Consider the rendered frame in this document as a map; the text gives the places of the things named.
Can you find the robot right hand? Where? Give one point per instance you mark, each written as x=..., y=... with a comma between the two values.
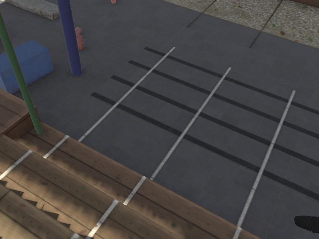
x=310, y=223

